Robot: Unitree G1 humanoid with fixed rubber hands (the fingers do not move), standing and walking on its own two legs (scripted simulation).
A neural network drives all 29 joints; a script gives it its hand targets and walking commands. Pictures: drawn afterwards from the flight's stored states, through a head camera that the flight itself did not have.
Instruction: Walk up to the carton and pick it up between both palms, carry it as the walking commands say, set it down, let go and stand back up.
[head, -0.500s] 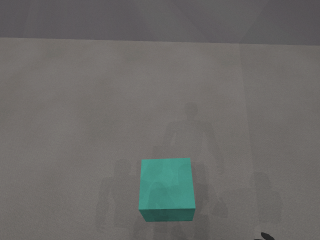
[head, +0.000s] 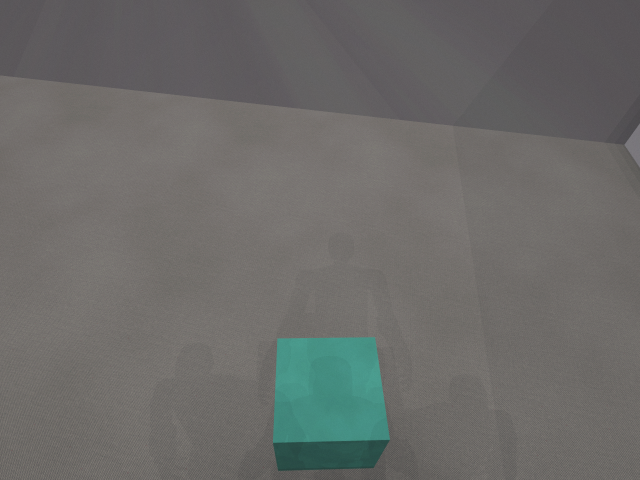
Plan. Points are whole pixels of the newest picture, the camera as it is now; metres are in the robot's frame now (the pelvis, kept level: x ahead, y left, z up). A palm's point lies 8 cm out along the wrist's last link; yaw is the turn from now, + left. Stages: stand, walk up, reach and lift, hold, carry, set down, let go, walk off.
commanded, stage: walk up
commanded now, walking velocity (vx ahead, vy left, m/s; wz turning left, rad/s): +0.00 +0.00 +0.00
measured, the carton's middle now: (326, 404) +0.45 +0.00 -0.64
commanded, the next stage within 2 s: stand in 0.76 s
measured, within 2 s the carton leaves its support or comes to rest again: neither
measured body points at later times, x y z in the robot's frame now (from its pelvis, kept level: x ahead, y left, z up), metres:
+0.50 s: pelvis +0.02 -0.03 +0.00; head +0.04 -0.03 +0.45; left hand +0.06 +0.21 -0.15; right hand +0.03 -0.27 -0.15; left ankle -0.04 +0.11 -0.74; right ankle +0.01 -0.12 -0.74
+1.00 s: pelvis +0.00 -0.03 +0.01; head +0.02 -0.03 +0.46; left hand +0.02 +0.20 -0.15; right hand -0.03 -0.24 -0.16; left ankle -0.04 +0.11 -0.74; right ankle +0.01 -0.12 -0.74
